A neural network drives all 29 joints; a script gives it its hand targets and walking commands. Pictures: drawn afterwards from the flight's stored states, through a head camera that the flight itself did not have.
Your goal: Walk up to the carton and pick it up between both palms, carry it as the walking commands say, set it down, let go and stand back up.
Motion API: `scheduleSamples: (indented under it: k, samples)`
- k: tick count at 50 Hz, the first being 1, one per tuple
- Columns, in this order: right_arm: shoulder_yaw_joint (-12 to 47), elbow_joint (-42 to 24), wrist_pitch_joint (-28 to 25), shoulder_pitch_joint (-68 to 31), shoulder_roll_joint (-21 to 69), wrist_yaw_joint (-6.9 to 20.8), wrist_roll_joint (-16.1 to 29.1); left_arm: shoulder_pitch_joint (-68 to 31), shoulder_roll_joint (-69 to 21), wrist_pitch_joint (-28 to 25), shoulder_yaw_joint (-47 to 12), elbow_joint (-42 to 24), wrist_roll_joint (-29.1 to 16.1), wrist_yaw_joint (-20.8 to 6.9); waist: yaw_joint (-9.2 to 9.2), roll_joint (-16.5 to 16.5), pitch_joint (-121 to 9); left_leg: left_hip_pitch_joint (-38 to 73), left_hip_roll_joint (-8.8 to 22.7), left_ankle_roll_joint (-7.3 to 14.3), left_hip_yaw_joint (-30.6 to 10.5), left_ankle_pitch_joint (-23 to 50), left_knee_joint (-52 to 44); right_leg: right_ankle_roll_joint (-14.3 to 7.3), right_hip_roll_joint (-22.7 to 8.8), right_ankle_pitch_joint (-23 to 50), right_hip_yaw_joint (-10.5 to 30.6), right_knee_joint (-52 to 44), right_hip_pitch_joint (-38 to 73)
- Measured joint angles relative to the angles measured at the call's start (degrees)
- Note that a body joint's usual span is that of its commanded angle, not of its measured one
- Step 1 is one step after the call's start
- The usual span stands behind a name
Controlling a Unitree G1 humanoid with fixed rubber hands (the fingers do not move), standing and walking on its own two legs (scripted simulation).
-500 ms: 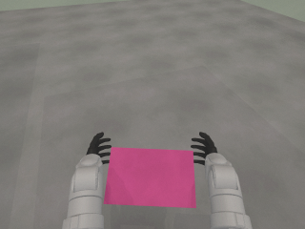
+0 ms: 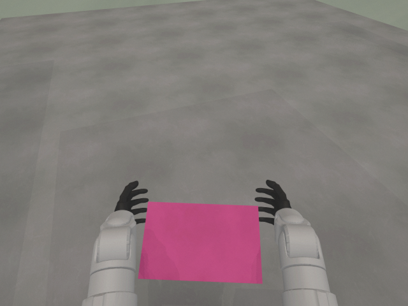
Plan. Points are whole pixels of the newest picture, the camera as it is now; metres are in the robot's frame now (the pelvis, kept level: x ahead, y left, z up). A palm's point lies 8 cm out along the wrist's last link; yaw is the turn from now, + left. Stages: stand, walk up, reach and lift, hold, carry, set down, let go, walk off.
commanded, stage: hold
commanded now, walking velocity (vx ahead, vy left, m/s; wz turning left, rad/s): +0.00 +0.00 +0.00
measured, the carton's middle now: (201, 243) +0.27 +0.00 -0.06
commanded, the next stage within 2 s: carry in 0.70 s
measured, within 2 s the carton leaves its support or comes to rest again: neither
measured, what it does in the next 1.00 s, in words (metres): stands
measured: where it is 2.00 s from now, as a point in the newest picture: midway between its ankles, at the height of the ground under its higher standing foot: outside the picture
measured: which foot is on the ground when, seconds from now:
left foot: down 0.00-1.00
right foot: down 0.00-1.00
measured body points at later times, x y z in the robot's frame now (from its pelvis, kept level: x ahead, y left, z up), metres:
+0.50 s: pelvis +0.00 +0.00 +0.00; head -0.04 -0.01 +0.45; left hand +0.30 +0.16 +0.04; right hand +0.29 -0.16 +0.04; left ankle +0.00 +0.13 -0.75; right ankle +0.02 -0.13 -0.75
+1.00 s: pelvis +0.00 +0.03 -0.02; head -0.01 +0.03 +0.43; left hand +0.31 +0.16 +0.05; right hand +0.28 -0.15 +0.04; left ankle +0.00 +0.13 -0.75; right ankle +0.02 -0.11 -0.74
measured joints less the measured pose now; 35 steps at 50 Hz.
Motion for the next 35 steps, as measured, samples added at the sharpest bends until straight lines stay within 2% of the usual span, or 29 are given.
scheduleSamples:
  k: [18,35]
  samples:
    - [-0.76,1.00,-0.28,-1.33,0.25,0.05,-0.66,-1.13,-0.23,-0.34,0.96,0.96,0.45,-0.25,-0.02,0.14,0.32,-0.42,-0.12,0.06,-0.09,0.16,0.33,0.05,-0.08,0.16,-0.01,0.28,-0.37]
    - [0.43,-0.71,-0.19,0.67,-0.15,0.18,-0.06,0.40,0.09,-0.13,-0.66,-0.32,-0.35,0.40,-0.03,0.05,-0.99,-1.91,-0.41,0.27,0.03,-0.32,1.06,0.34,-0.33,-0.25,0.12,0.87,-1.80]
